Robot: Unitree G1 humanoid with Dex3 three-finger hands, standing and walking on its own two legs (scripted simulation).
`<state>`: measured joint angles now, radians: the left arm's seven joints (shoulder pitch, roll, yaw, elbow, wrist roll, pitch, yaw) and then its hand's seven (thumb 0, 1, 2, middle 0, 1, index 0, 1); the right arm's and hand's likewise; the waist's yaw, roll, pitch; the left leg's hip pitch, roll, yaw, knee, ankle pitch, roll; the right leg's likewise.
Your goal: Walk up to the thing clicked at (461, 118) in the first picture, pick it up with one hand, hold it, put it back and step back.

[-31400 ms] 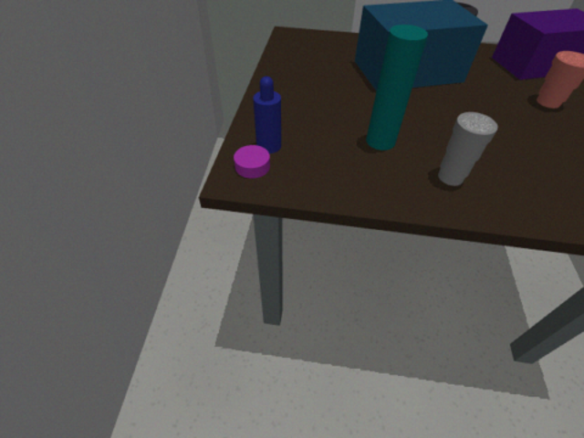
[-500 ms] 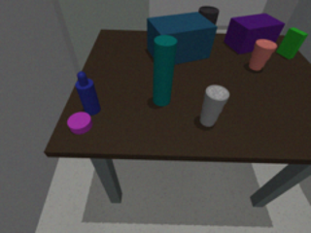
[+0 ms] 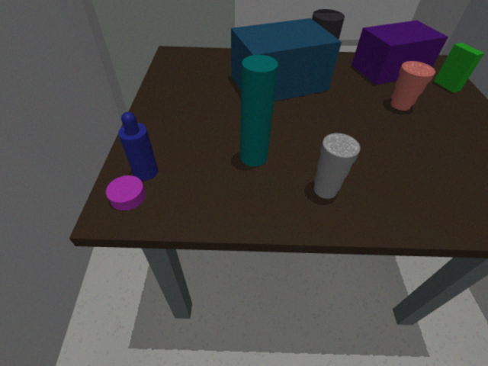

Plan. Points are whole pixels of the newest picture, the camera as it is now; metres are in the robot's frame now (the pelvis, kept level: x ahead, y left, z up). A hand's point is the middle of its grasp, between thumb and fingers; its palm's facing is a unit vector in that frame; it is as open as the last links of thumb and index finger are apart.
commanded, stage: stand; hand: right
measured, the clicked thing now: (332, 169) +0.51 -0.18 +0.02
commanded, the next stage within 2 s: none
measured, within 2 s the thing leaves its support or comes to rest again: neither
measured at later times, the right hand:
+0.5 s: hand out of the picture +0.07 -0.25 -0.16, palm faces -0.05 +0.94 -0.35, open 7.7 cm
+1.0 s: hand out of the picture +0.07 -0.25 -0.16, palm faces -0.05 +0.94 -0.34, open 7.4 cm
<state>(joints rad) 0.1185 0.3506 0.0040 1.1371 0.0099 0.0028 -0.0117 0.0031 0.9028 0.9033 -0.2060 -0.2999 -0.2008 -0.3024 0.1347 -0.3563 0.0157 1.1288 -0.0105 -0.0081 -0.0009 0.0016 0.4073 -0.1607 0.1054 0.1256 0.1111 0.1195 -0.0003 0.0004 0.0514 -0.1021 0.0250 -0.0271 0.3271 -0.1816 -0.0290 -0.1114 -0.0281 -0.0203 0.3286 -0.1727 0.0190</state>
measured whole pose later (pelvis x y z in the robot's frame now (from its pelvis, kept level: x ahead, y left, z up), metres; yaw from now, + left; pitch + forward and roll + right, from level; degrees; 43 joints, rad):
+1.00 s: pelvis +0.01 +0.00 +0.00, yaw +1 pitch -2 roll +0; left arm 0.11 0.35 0.01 1.13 0.01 0.00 -0.01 0.00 0.90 0.90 -0.21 -0.30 -0.20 -0.30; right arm 0.13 -0.35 0.02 1.12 -0.01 -0.01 0.00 0.01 -0.90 -0.90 0.20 0.30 0.21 0.30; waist 0.00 0.00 0.06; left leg -0.10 0.02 -0.04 0.32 -0.19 -0.03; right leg -0.11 -0.03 -0.03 0.33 -0.18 0.02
